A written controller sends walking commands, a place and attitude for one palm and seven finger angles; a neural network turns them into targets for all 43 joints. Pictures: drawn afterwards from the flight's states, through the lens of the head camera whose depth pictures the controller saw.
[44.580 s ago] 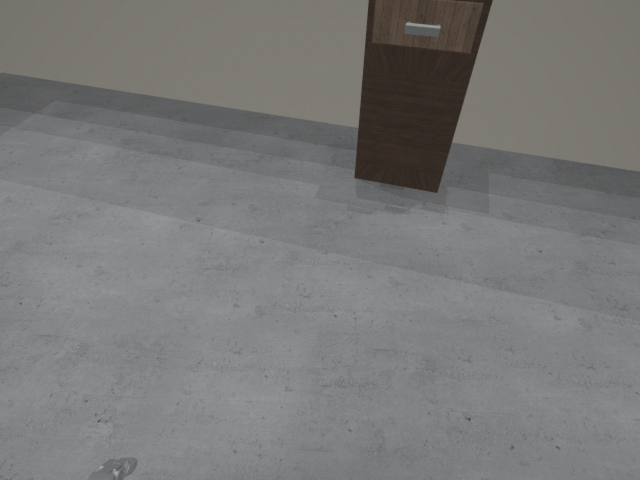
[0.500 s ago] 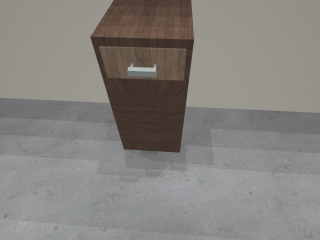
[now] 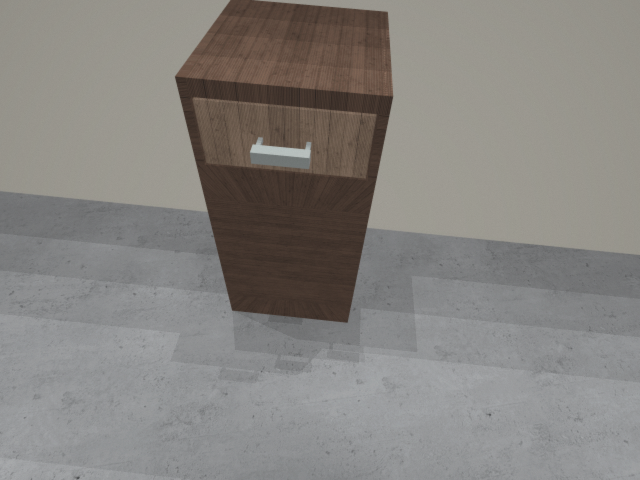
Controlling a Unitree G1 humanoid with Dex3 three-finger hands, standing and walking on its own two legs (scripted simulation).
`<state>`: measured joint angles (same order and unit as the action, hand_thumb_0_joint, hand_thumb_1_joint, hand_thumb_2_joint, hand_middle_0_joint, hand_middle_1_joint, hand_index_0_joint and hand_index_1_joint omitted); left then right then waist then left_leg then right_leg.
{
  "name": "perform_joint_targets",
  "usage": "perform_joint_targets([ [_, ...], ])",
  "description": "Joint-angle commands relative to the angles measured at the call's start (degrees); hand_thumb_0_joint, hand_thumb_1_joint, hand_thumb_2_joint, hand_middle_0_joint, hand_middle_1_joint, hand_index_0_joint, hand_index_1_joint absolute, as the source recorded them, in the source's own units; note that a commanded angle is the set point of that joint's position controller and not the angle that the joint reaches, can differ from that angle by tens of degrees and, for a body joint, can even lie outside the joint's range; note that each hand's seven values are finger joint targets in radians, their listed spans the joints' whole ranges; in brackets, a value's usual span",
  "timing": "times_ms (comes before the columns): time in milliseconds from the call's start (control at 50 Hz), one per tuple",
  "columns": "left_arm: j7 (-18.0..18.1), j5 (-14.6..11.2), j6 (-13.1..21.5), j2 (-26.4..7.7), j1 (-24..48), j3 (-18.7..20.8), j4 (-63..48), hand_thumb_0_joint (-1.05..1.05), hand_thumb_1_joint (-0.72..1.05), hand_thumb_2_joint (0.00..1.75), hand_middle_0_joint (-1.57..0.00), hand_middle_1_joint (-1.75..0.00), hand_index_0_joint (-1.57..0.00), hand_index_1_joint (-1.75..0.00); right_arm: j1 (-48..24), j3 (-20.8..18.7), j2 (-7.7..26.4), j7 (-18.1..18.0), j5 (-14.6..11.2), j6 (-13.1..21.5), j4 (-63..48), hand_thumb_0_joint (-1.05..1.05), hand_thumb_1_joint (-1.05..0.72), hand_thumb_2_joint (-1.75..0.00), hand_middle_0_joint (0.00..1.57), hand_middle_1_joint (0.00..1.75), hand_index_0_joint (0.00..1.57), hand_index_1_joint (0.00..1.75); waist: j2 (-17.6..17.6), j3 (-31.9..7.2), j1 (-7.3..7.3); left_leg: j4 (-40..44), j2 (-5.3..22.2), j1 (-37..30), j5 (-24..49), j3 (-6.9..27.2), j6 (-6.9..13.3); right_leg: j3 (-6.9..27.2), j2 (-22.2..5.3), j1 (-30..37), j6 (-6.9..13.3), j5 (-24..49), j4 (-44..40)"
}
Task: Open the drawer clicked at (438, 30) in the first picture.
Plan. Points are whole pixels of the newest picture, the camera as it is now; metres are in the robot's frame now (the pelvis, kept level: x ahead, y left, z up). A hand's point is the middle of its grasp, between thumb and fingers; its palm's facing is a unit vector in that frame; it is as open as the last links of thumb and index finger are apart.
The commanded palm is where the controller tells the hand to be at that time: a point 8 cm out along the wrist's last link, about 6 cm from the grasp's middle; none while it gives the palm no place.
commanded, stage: take the last steps up to it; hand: left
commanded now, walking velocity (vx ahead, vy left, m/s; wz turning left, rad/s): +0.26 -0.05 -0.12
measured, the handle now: (282, 150) +0.73 +0.12 -0.02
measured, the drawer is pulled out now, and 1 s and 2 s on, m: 0.00 0.00 0.00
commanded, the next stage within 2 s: come to a stop and stand still in 0.32 s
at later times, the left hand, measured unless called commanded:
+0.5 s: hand (241, 431) +0.22 +0.13 -0.17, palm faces -0.01 -0.97 -0.25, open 7.3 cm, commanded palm none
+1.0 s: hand (247, 413) +0.24 +0.13 -0.16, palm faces +0.00 -0.95 -0.32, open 7.4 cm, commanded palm none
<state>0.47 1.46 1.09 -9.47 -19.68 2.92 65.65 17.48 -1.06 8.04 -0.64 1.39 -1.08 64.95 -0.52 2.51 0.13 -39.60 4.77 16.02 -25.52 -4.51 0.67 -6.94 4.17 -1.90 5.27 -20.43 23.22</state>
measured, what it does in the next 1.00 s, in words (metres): walks ahead: left foot, then right foot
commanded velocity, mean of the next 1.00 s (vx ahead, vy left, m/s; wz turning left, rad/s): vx -0.04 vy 0.02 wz -0.03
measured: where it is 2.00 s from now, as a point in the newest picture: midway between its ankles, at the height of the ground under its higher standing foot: outside the picture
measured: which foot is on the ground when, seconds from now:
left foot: up 0.00-0.02, down 0.04-0.38, up 0.40-0.66, down 0.68-0.98, up 1.00-1.00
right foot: down 0.00-0.06, up 0.08-0.36, down 0.38-0.72, up 0.74-0.96, down 0.98-1.00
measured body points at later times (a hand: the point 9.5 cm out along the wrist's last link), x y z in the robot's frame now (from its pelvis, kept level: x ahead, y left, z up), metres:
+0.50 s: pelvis +0.15 -0.06 -0.01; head +0.20 -0.08 +0.44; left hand +0.22 +0.18 -0.15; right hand +0.08 -0.27 -0.17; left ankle +0.07 +0.08 -0.67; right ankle +0.18 -0.16 -0.73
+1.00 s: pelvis +0.18 -0.09 -0.01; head +0.24 -0.12 +0.44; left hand +0.24 +0.17 -0.14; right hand +0.28 -0.32 -0.17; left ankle +0.22 +0.05 -0.73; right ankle +0.15 -0.19 -0.74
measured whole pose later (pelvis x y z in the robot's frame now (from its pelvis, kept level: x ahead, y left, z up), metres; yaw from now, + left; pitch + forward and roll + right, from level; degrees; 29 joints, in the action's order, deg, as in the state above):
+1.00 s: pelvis +0.18 -0.09 -0.01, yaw -3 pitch +0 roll +2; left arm 1.8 1.4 -0.8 -11.7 -10.3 3.6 56.4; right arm 4.9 -2.9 11.3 -1.5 0.8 -2.7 54.9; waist 2.2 7.6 1.8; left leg -34.6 2.4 19.1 -17.4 -4.3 -1.1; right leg -0.3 -0.6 -14.5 1.1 -18.9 34.4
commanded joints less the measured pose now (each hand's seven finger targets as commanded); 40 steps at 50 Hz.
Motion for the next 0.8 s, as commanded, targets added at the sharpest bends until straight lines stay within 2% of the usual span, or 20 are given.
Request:
perform_joint_targets([
  [0, -0.1, -0.8, 1.2, -6.8, 0.4, 1.5, -2.2, 0.0, 0.9, 0.9, -0.2, -0.3, -0.2, -0.3, 8.8, -1.2, 4.2, -0.7, 0.3, 3.0, -1.3, 0.0, -0.9, -0.9, 0.2, 0.3, 0.2, 0.3, 3.3, 3.3, -5.19, 14.9, 0.0, -11.2, 9.2, 0.7, 1.2, 9.8, -13.0, -13.6, 3.9, 11.3, 4.2],
  [20, -0.7, -1.2, 1.2, -3.6, 1.1, 0.9, -3.7, 0.0, 0.9, 0.9, -0.2, -0.3, -0.2, -0.3, 16.7, -2.4, 9.2, -1.4, 1.1, 3.7, 1.3, 0.0, -0.9, -0.9, 0.2, 0.3, 0.2, 0.3, 16.1, 1.7, -7.44, 21.6, 10.3, -19.6, 10.1, 17.4, 5.8, 3.6, -5.1, -24.7, -0.3, 7.0, 21.2],
  [40, -0.9, -1.3, 1.6, -3.2, 4.4, 0.4, -5.7, 0.0, 0.9, 0.9, -0.2, -0.3, -0.2, -0.3, 22.7, -3.0, 12.0, -2.4, 1.2, 3.7, 3.0, 0.0, -0.9, -0.9, 0.2, 0.3, 0.2, 0.3, 20.7, 0.7, -8.68, 26.6, 20.9, -24.4, 19.6, 31.0, 11.3, 2.3, -1.8, -34.6, -1.9, -11.1, 36.0],
  [60, -0.7, -0.4, 1.4, -4.4, 5.8, 1.0, -6.1, 0.0, 0.9, 0.9, -0.2, -0.3, -0.2, -0.3, 21.9, -2.6, 11.3, -2.4, 1.0, 3.5, 2.7, 0.0, -0.9, -0.9, 0.2, 0.3, 0.2, 0.3, 12.1, 2.0, -7.6, 25.6, 22.8, -21.6, 22.9, 28.6, 12.9, 7.4, -5.0, -35.9, -0.9, -10.4, 42.7],
  [100, -1.1, -0.3, 1.0, -3.4, 6.0, 1.2, -5.4, 0.0, 0.9, 0.9, -0.2, -0.3, -0.2, -0.3, 14.8, -1.6, 6.9, -2.5, 0.7, 4.2, 0.3, 0.0, -0.9, -0.9, 0.2, 0.3, 0.2, 0.3, 4.7, 6.5, -4.11, 26.7, 19.6, -12.0, 24.2, 20.6, 11.1, 8.4, -8.8, -35.3, -1.7, -3.4, 44.1],
  [160, -2.0, -0.4, 0.0, -0.4, 4.4, 0.9, -5.8, 0.0, 0.9, 0.9, -0.2, -0.3, -0.2, -0.3, 10.3, -1.3, 7.1, -2.6, 0.6, 5.1, -0.5, 0.0, -0.9, -0.9, 0.2, 0.3, 0.2, 0.3, 7.4, 5.5, -1.08, 27.3, 14.3, -9.1, 29.4, 8.2, 7.7, 6.3, -9.9, -30.7, -3.4, 1.8, 34.5],
  [200, -2.0, -0.5, 0.0, 0.2, 5.1, 0.7, -6.1, 0.0, 0.9, 0.9, -0.2, -0.3, -0.2, -0.3, 9.7, -1.7, 7.1, -2.3, 0.7, 4.8, -0.2, 0.0, -0.9, -0.9, 0.2, 0.3, 0.2, 0.3, 9.1, 4.2, -1.26, 25.7, 11.8, -8.4, 30.0, 2.7, 6.0, 3.0, -9.0, -25.6, -3.8, 2.8, 24.9],
  [280, -2.0, -0.3, -0.1, -0.6, 5.0, 1.0, -5.9, 0.0, 0.9, 0.9, -0.2, -0.3, -0.2, -0.3, 9.3, -2.4, 8.2, -1.5, 0.6, 3.5, -0.5, 0.0, -0.9, -0.9, 0.2, 0.3, 0.2, 0.3, 8.8, 3.9, -0.87, 23.0, 10.6, -3.6, 17.8, 1.3, 5.5, -2.1, -5.6, -15.9, -3.9, 6.3, 15.3],
  [320, -1.8, -0.2, 0.2, -3.3, -0.2, 1.9, -4.5, 0.0, 0.9, 0.9, -0.2, -0.3, -0.2, -0.3, 8.1, -2.5, 7.7, -1.2, 0.2, 3.0, -0.8, 0.0, -0.9, -0.9, 0.2, 0.3, 0.2, 0.3, 5.1, 2.1, 2.03, 15.4, 7.9, 1.4, 13.9, -1.0, 3.4, -2.7, -4.2, -5.1, -3.4, 9.0, 9.8],
  [340, -1.5, -0.1, 0.8, -6.4, -6.4, 2.9, -3.0, 0.0, 0.9, 0.9, -0.2, -0.3, -0.2, -0.3, 6.7, -2.3, 6.4, -0.9, -0.2, 3.0, -1.7, 0.0, -0.9, -0.9, 0.2, 0.3, 0.2, 0.3, -1.0, -0.4, 5.45, 4.2, 4.2, 7.1, 11.3, -4.4, 1.6, 4.0, -8.5, 4.1, -1.6, 7.5, 5.7],
  [360, -0.7, 0.1, 1.5, -12.9, -11.9, 4.5, -1.5, 0.0, 0.9, 0.9, -0.2, -0.3, -0.2, -0.3, 7.2, -1.7, 1.8, -0.3, -0.8, 3.1, -3.4, 0.0, -0.9, -0.9, 0.2, 0.3, 0.2, 0.3, -18.9, -4.6, 6.91, -13.7, -3.0, 16.7, -5.3, -8.0, -0.7, 25.1, -23.2, 10.6, 3.9, 7.6, -3.6],
  [380, 0.0, -0.7, 1.3, -13.9, -12.0, 4.0, -1.7, 0.0, 0.9, 0.9, -0.2, -0.3, -0.2, -0.3, 4.8, -1.9, 3.4, -0.5, -1.0, 2.6, -4.7, 0.0, -0.9, -0.9, 0.2, 0.3, 0.2, 0.3, -17.0, -5.6, 6.95, -26.9, -2.1, 17.7, -12.9, -0.9, 0.0, 32.6, -28.4, 8.3, 7.6, 8.7, -8.8],
  [400, 0.6, -0.7, 0.9, -12.3, -7.1, 3.7, -3.1, 0.0, 0.9, 0.9, -0.2, -0.3, -0.2, -0.3, 4.2, -2.4, 3.2, -0.4, -1.0, 2.2, -5.2, 0.0, -0.9, -0.9, 0.2, 0.3, 0.2, 0.3, -9.8, -2.1, 4.64, -29.9, 0.2, 17.8, -9.2, 2.0, 0.2, 29.7, -27.5, 3.0, 9.0, 6.4, -9.2],
  [480, 2.0, 0.3, 0.8, -5.7, 6.1, 1.4, -7.4, 0.0, 0.9, 0.9, -0.2, -0.3, -0.2, -0.3, 5.5, -0.8, 0.0, -0.9, -0.8, 0.6, -3.0, 0.0, -0.9, -0.9, 0.2, 0.3, 0.2, 0.3, -5.0, -0.3, -1.76, -15.4, 1.8, 4.2, -2.1, 4.2, -1.0, 12.2, -22.2, -14.3, 5.6, 35.2, -5.8],
  [600, 2.4, -0.1, -0.4, -8.0, 5.1, 2.9, -7.3, 0.0, 0.9, 0.9, -0.2, -0.3, -0.2, -0.3, 2.6, -1.8, 3.1, -0.9, -0.7, -0.7, -5.0, 0.0, -0.9, -0.9, 0.2, 0.3, 0.2, 0.3, -3.6, -4.3, -0.89, 4.9, -2.1, 0.5, 8.9, 1.9, -2.3, 10.4, -20.9, -6.4, 4.1, 44.2, 1.9],
  [640, 2.4, -0.7, -1.0, -7.7, 6.4, 2.8, -8.1, 0.0, 0.9, 0.9, -0.2, -0.3, -0.2, -0.3, 3.1, -2.3, 6.3, -0.9, -0.4, -0.5, -5.6, 0.0, -0.9, -0.9, 0.2, 0.3, 0.2, 0.3, -0.5, -4.8, -1.69, 12.6, 1.9, -6.3, 31.3, 5.0, -0.6, 7.3, -17.9, -10.8, 0.3, 36.7, 6.7],
  [680, 2.5, -1.0, -1.7, -4.8, 5.8, 1.6, -9.9, 0.0, 0.9, 0.9, -0.2, -0.3, -0.2, -0.3, 1.9, -3.0, 11.6, -1.5, 0.0, -0.5, -7.6, 0.0, -0.9, -0.9, 0.2, 0.3, 0.2, 0.3, 11.4, -5.9, -1.21, 15.0, 14.0, -11.3, 64.8, 14.8, 7.5, 0.9, -7.6, -17.1, -5.2, 3.3, 16.7],
  [700, 2.5, -0.8, -1.9, -4.6, 5.8, 1.4, -10.0, 0.0, 0.9, 0.9, -0.2, -0.3, -0.2, -0.3, 1.2, -3.3, 12.5, -1.6, 0.2, -0.6, -8.2, 0.0, -0.9, -0.9, 0.2, 0.3, 0.2, 0.3, 13.6, -5.1, -1.6, 17.7, 16.0, -10.8, 66.3, 14.6, 10.7, 2.7, -5.2, -18.7, -5.0, -13.2, 27.2],
  [720, 2.3, -0.9, -2.4, -5.1, 7.0, 1.6, -9.8, 0.0, 0.9, 0.9, -0.2, -0.3, -0.2, -0.3, -0.4, -3.1, 12.4, -2.1, 0.2, -0.6, -8.7, 0.0, -0.9, -0.9, 0.2, 0.3, 0.2, 0.3, 16.2, -4.6, -1.79, 18.3, 16.0, -9.3, 66.1, 16.0, 12.4, 6.0, -4.6, -20.3, -5.1, -16.8, 33.7],
  [780, 1.8, -0.8, -2.9, -5.3, 6.8, 2.1, -9.7, 0.0, 0.9, 0.9, -0.2, -0.3, -0.2, -0.3, -5.9, -3.3, 12.3, -2.7, 0.6, -1.1, -11.0, 0.0, -0.9, -0.9, 0.2, 0.3, 0.2, 0.3, 10.7, -4.3, -0.41, 15.2, 13.4, -12.0, 62.0, 11.6, 11.8, 8.4, -4.6, -23.7, -5.1, -13.7, 36.6],
])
